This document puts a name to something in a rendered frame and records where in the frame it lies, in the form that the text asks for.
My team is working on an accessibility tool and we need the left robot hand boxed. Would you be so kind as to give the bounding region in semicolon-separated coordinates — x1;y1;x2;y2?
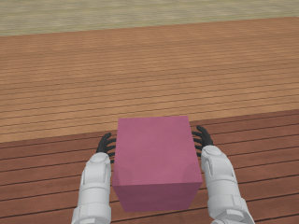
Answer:
95;133;117;163

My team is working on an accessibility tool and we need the right robot hand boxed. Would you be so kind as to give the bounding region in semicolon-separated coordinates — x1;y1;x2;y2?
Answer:
192;125;214;158

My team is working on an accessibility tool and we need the right robot forearm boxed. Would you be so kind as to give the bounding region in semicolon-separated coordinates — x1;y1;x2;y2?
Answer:
201;145;255;224

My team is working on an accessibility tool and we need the carton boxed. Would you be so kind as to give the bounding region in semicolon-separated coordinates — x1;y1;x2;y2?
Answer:
112;116;204;213

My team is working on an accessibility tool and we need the left robot forearm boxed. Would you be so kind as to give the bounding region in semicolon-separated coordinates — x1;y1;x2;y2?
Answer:
71;152;111;224

